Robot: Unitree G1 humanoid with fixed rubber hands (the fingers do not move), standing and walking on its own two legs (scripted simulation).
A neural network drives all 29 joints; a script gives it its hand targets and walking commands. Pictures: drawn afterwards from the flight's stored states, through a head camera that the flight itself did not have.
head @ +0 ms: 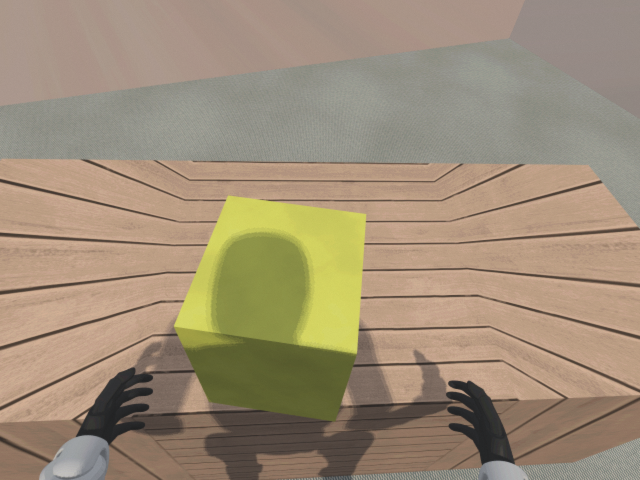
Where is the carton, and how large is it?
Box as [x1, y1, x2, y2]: [174, 195, 365, 421]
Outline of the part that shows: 228,195 174,324 174,327 209,401 334,421 356,354 365,214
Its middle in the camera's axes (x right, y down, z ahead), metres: -0.05 +0.12 +0.58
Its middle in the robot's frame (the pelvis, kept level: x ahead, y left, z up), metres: +0.34 +0.06 -0.04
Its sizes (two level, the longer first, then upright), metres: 0.210 0.200 0.250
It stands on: a pedestal, 0.61 m high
